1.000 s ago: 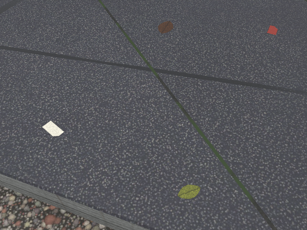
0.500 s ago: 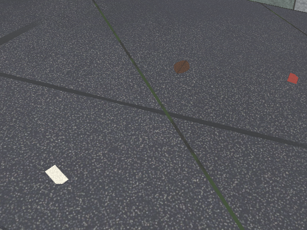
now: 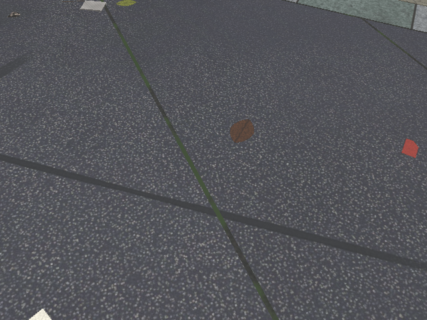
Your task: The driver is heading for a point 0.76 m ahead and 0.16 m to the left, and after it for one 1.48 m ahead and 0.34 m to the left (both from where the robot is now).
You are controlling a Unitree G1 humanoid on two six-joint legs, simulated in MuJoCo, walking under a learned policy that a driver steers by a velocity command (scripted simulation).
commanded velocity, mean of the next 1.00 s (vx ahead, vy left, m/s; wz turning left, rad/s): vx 0.48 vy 0.00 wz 0.37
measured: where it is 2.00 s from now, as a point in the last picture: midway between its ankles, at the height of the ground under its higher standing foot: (188, 239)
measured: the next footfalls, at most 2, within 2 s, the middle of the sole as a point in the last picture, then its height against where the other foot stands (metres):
left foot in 0.48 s outside the picture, level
right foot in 0.88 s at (221, 224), level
